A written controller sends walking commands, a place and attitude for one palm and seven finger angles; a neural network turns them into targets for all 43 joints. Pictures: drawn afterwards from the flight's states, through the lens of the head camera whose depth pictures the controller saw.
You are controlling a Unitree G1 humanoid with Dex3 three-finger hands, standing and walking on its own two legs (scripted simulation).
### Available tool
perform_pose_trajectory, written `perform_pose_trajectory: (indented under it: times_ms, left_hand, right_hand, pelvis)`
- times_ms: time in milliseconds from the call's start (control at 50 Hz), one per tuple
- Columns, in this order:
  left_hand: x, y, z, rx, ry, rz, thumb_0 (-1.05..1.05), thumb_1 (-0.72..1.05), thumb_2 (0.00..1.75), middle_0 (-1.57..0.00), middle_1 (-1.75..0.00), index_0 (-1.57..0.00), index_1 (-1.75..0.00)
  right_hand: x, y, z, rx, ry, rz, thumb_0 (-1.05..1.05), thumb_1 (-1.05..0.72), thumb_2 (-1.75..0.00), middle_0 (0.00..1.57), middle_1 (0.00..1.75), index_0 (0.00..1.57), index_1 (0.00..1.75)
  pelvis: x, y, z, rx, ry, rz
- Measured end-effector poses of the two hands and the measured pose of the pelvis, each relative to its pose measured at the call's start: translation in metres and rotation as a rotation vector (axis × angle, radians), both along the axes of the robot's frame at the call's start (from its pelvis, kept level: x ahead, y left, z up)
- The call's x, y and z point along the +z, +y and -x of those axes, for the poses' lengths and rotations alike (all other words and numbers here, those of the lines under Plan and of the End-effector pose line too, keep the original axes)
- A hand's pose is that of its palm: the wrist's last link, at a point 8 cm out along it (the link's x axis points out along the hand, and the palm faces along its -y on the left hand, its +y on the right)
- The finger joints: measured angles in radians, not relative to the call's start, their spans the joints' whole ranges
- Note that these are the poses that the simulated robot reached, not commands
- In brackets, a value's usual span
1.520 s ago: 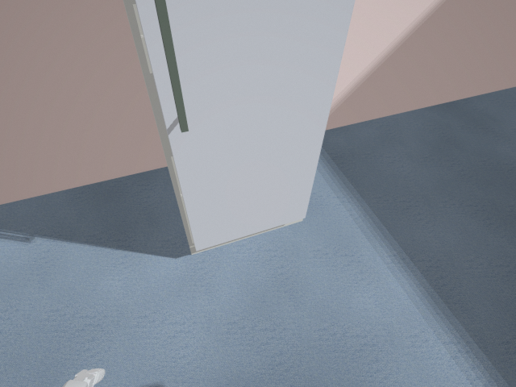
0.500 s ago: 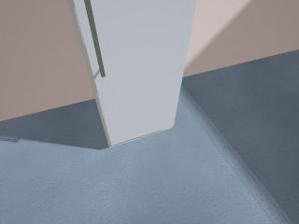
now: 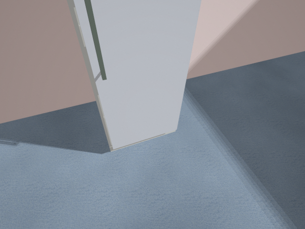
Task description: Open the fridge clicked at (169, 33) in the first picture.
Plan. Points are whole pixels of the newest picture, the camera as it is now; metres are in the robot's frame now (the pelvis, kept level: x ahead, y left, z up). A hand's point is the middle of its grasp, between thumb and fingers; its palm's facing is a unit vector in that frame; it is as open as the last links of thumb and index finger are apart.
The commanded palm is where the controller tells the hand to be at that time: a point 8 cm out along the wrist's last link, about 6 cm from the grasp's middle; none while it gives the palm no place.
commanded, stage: look at it before walking up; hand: left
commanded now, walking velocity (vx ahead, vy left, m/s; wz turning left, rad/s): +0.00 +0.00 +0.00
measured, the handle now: (94, 35) +0.73 +0.27 +0.16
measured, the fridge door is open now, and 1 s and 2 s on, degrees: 0 0 0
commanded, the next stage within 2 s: turn to face it in 0.12 s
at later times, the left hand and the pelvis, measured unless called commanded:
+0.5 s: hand out of the picture +0.06 +0.23 -0.17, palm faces +0.07 -0.95 -0.29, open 7.4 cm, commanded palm none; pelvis -0.01 +0.00 -0.01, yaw +6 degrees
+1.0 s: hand out of the picture -0.04 +0.25 -0.18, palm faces +0.30 -0.92 -0.24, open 7.4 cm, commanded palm none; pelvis -0.04 +0.03 +0.00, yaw +17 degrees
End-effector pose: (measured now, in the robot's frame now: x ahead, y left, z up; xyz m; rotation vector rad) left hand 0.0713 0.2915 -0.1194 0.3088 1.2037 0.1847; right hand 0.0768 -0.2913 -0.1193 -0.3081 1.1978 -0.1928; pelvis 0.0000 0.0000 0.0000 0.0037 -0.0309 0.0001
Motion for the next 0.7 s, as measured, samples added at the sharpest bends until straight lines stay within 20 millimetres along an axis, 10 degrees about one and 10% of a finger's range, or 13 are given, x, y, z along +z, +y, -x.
perform_pose_trajectory:
  times_ms: [380, 700]
  left_hand:
    - [-0.003, -0.002, 0.002, 0.036, -0.004, -0.002, 0.0, 0.9, 0.9, -0.21, -0.3, -0.2, -0.3]
    - [-0.052, 0.004, 0.09, 0.253, 0.045, 0.121, 0.0, 0.9, 0.9, -0.21, -0.3, -0.2, -0.3]
  right_hand:
    - [-0.007, 0.007, 0.001, 0.015, 0.028, -0.012, 0.01, -0.91, -0.89, 0.2, 0.3, 0.2, 0.3]
    - [-0.027, 0.087, 0.02, 0.136, 0.104, -0.055, 0.0, -0.91, -0.89, 0.2, 0.3, 0.2, 0.3]
  pelvis:
    - [-0.003, 0.0, 0.001, 0.032, 0.007, -0.002]
    - [-0.025, 0.036, 0.029, 0.21, 0.005, 0.013]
